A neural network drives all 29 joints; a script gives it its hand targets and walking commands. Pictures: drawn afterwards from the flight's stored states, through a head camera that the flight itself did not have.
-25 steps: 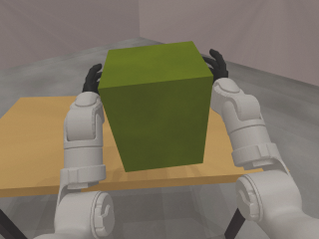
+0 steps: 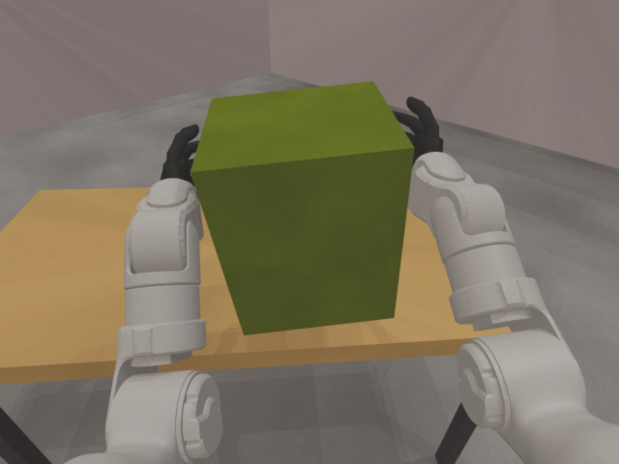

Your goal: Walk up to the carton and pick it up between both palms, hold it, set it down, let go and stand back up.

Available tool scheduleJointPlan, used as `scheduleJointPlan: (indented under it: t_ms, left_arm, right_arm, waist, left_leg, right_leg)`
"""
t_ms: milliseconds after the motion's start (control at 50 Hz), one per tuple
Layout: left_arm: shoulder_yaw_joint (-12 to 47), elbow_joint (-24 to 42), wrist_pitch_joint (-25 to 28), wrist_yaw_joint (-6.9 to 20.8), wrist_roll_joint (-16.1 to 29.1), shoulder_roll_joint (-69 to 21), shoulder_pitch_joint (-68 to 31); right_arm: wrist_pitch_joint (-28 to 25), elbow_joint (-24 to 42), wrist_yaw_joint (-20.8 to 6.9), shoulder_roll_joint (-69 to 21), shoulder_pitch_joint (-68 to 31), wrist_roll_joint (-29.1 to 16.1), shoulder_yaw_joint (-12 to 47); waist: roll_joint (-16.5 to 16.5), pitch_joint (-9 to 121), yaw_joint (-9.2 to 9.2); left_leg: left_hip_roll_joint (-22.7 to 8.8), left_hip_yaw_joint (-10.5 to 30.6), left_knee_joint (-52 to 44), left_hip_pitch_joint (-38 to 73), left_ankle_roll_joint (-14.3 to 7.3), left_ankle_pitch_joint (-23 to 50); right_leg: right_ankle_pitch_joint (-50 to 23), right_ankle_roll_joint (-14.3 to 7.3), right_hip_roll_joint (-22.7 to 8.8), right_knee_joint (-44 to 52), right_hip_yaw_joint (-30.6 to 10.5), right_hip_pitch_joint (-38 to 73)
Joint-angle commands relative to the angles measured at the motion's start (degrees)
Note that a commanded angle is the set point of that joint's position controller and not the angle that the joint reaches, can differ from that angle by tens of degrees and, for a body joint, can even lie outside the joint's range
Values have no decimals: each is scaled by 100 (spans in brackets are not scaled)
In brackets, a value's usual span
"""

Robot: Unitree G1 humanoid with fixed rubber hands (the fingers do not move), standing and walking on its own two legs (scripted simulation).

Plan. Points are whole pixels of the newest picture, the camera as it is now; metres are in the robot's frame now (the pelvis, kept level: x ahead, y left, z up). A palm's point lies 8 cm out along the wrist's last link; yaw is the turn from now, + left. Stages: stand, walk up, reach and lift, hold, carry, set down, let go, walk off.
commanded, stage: hold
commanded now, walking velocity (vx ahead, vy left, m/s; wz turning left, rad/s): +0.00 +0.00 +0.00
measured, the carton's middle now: (306, 212) +0.37 +0.00 +0.22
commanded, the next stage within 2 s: set down in 0.16 s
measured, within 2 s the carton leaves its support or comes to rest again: neither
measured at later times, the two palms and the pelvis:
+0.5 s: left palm (171, 188) +0.38 +0.16 +0.24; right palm (404, 166) +0.39 -0.13 +0.26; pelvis +0.00 +0.00 +0.00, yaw +0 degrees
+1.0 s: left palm (185, 210) +0.41 +0.16 +0.20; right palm (396, 189) +0.41 -0.13 +0.22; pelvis +0.00 +0.00 +0.00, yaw +0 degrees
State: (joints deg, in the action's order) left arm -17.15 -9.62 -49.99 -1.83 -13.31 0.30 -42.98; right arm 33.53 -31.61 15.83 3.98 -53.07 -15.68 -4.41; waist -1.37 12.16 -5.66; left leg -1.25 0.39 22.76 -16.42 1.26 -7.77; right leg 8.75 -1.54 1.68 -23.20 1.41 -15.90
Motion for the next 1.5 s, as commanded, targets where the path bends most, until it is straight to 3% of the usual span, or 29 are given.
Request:
scheduleJointPlan:
  t_ms: [0,40,60,80,120,140,160,180,200,220,240,320,380,500,580,660,880,960,980,1000,1040,1100,1120,1160,1220,1300,1380,1420,1480]
  left_arm:
    - [2191,550,433,830,836,-2725,-5297]
    - [2254,688,445,839,742,-2679,-5349]
    - [2295,632,412,845,846,-2793,-5109]
    - [2528,1223,499,834,1024,-2830,-5592]
    - [2407,846,437,842,932,-2682,-5213]
    - [2317,705,411,869,819,-2673,-5285]
    - [2202,-67,505,966,834,-2916,-5307]
    - [2168,-353,667,973,896,-2992,-5641]
    - [1943,-275,686,954,843,-2882,-5598]
    - [2209,49,886,919,989,-3105,-5800]
    - [2345,286,1071,891,1087,-3198,-5692]
    - [1695,42,1437,946,467,-2886,-5715]
    - [990,-978,1499,1161,-41,-2546,-4512]
    - [1480,-688,1943,1260,159,-2768,-4940]
    - [2281,-378,2239,1075,498,-3159,-4796]
    - [1587,-1155,2235,1087,35,-2766,-4243]
    - [1996,-741,2668,750,208,-3092,-4393]
    - [2066,-1119,2716,696,356,-3186,-4546]
    - [1914,-1240,2770,707,225,-3122,-4386]
    - [1889,-1415,2848,722,197,-3046,-4500]
    - [1578,-1690,2816,742,50,-2986,-3977]
    - [1557,-1625,2946,768,102,-2968,-4328]
    - [1438,-1677,2971,751,-2,-2919,-4450]
    - [1799,-1064,3258,622,246,-3145,-5019]
    - [1952,-1367,3458,530,372,-3129,-4882]
    - [1211,-2197,3360,706,-28,-2866,-4304]
    - [1651,-1739,3570,582,156,-3205,-5055]
    - [1330,-1843,3689,511,24,-3105,-5082]
    - [1277,-2121,3757,556,97,-3071,-4903]
  right_arm:
    - [-64,1335,-806,-3607,-4747,-927,1886]
    - [-4,1030,-819,-3617,-4455,-913,1881]
    - [-110,1461,-837,-3602,-4624,-865,1963]
    - [-79,1463,-824,-3593,-4494,-913,1891]
    - [-80,1521,-789,-3484,-4649,-820,1940]
    - [22,1057,-808,-3463,-4322,-838,1752]
    - [-231,1342,-837,-3802,-5082,-668,1579]
    - [-356,1021,-909,-3745,-5191,-413,1261]
    - [-405,949,-943,-3863,-5118,-428,1396]
    - [-669,1296,-963,-3909,-5394,-274,1353]
    - [-831,1615,-957,-3960,-5395,-344,1535]
    - [-1403,600,-1052,-3821,-4923,170,1152]
    - [-1687,-40,-1131,-3420,-4418,696,739]
    - [-2550,-27,-1156,-3380,-4548,1164,416]
    - [-2873,428,-1136,-3462,-4601,984,913]
    - [-2795,-558,-1194,-3273,-3840,1351,476]
    - [-3258,-287,-1434,-3294,-3900,1309,781]
    - [-3413,-589,-1504,-3101,-3980,1602,339]
    - [-3389,-713,-1557,-3138,-3931,1627,348]
    - [-3380,-944,-1582,-3061,-3679,1796,65]
    - [-3380,-977,-1620,-3057,-3512,1748,161]
    - [-3435,-1054,-1618,-3179,-3718,1866,100]
    - [-3396,-1335,-1649,-3117,-3653,1871,-55]
    - [-3563,-1057,-1705,-3480,-3956,1882,120]
    - [-3630,-1311,-1713,-3445,-3876,1978,210]
    - [-3571,-1697,-1691,-3225,-3495,2283,-417]
    - [-3736,-1684,-1764,-3462,-3842,2307,-378]
    - [-3756,-1743,-1823,-3521,-3852,2373,-344]
    - [-3757,-1791,-1836,-3494,-3843,2468,-479]
  waist:
    - [266,1849,136]
    - [493,1509,77]
    - [387,2003,69]
    - [473,2334,-59]
    - [330,2135,-20]
    - [579,1511,-108]
    - [167,1523,203]
    - [83,1389,169]
    - [-17,1612,298]
    - [170,2028,142]
    - [180,2329,252]
    - [321,1981,283]
    - [-194,1041,342]
    - [164,1370,134]
    - [209,2343,68]
    - [139,1461,104]
    - [387,2081,402]
    - [343,2134,157]
    - [297,1967,340]
    - [502,1803,182]
    - [133,1601,417]
    - [109,1730,319]
    - [376,1445,338]
    - [405,2253,433]
    - [459,2339,368]
    - [79,1598,353]
    - [497,2272,304]
    - [340,2241,591]
    - [284,1924,578]
  left_leg:
    - [420,-28,-463,1168,-237,-109]
    - [393,-18,-497,1161,-190,-180]
    - [387,-44,-455,1298,-184,42]
    - [384,-4,-402,1395,-69,167]
    - [411,5,-412,1336,-153,94]
    - [379,-29,-498,1122,-100,-192]
    - [399,6,-501,968,-226,-425]
    - [339,58,-627,957,-211,-729]
    - [358,-23,-628,938,-244,-621]
    - [331,7,-521,1185,-138,-295]
    - [343,-4,-463,1397,-137,68]
    - [363,-71,-539,1772,-154,138]
    - [319,-216,-752,1656,-322,-92]
    - [356,-400,-731,1778,-169,107]
    - [407,-368,-386,2270,-17,1322]
    - [405,-391,-658,1927,-171,336]
    - [314,-410,-537,2204,-70,882]
    - [280,-414,-564,2469,-19,515]
    - [281,-447,-646,2329,-81,378]
    - [271,-435,-681,2174,-50,152]
    - [271,-436,-706,2065,-112,381]
    - [254,-543,-713,1989,-61,517]
    - [322,-525,-746,1836,-38,399]
    - [254,-548,-674,2074,-12,514]
    - [301,-535,-512,2151,97,1074]
    - [287,-618,-797,1724,-59,368]
    - [303,-612,-669,1763,104,666]
    - [240,-610,-642,1918,67,741]
    - [253,-682,-782,1631,6,508]
  right_leg:
    - [-389,518,123,553,1,1967]
    - [-385,450,128,551,-8,1931]
    - [-586,468,166,513,32,2065]
    - [-841,483,145,407,-5,2185]
    - [-643,524,126,517,0,2086]
    - [-434,495,70,556,-31,1898]
    - [249,410,-28,691,-249,1883]
    - [738,327,-65,776,-251,1527]
    - [665,359,-85,794,-229,1769]
    - [287,328,-46,644,-124,1727]
    - [-62,341,-4,674,-87,1923]
    - [-131,331,-43,685,63,2029]
    - [88,400,-109,859,134,2053]
    - [52,371,-104,802,310,2383]
    - [-1423,374,-23,611,438,2838]
    - [-675,421,-155,763,333,2612]
    - [-991,406,-87,660,386,2424]
    - [-480,352,-77,790,531,1926]
    - [-398,386,-94,845,463,1943]
    - [-245,361,-132,804,473,1840]
    - [-486,397,-90,790,451,2124]
    - [-813,454,-101,704,469,2316]
    - [-634,449,-143,718,418,2168]
    - [-790,414,-146,648,372,2140]
    - [-1292,423,-83,634,441,2186]
    - [-883,489,-164,766,376,2395]
    - [-1087,426,-165,627,424,2286]
    - [-1082,424,-96,641,389,2286]
    - [-1074,478,-158,622,346,2325]
